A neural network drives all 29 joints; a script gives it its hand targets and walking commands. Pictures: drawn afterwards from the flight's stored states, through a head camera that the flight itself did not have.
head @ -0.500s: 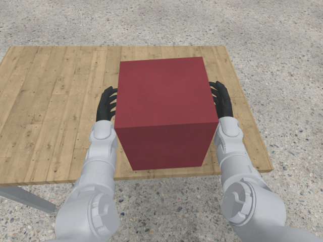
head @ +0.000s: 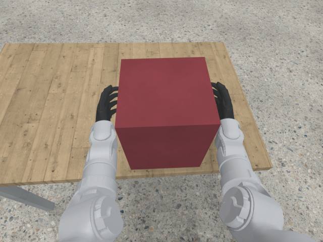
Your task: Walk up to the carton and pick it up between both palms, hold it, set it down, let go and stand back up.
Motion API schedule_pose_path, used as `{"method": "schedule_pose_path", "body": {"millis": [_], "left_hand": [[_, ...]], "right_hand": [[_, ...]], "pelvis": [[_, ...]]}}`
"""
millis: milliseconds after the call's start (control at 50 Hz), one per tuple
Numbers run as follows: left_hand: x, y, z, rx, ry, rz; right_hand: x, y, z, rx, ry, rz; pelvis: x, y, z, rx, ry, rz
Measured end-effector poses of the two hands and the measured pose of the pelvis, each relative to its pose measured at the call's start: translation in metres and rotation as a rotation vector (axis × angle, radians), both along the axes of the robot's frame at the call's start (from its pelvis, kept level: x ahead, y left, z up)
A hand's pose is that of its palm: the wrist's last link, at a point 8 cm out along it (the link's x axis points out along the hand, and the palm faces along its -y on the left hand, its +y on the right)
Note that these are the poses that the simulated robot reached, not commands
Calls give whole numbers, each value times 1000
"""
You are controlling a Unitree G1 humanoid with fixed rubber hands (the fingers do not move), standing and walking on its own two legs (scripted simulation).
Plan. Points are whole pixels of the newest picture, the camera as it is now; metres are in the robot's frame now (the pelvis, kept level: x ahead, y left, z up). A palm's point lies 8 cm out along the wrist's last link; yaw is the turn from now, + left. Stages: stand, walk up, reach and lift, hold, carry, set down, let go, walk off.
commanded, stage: set down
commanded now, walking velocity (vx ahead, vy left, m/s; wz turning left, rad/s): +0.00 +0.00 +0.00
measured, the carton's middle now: (164, 118) +0.44 +0.02 +0.00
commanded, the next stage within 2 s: none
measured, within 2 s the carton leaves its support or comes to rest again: neither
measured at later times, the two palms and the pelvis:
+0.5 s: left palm (107, 118) +0.40 +0.17 +0.04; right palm (225, 118) +0.42 -0.13 +0.04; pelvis +0.00 +0.00 +0.00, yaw +0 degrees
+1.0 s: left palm (103, 119) +0.41 +0.18 +0.01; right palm (219, 112) +0.45 -0.13 +0.03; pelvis -0.02 +0.00 -0.02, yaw -1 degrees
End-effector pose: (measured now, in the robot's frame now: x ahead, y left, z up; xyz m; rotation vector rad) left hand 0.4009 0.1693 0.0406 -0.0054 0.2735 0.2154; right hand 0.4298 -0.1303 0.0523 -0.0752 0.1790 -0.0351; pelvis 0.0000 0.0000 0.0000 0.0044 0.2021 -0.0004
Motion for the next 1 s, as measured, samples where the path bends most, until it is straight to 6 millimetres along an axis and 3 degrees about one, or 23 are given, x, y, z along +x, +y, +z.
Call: {"method": "schedule_pose_path", "body": {"millis": [660,1000], "left_hand": [[2,-4,-5,14,-4,-16],[13,11,-27,18,74,-12]], "right_hand": [[-6,-5,-8,-16,16,-4],[20,4,-22,24,166,29]], "pelvis": [[-5,3,-1,-2,24,-23],[-17,4,-19,-33,213,-1]]}}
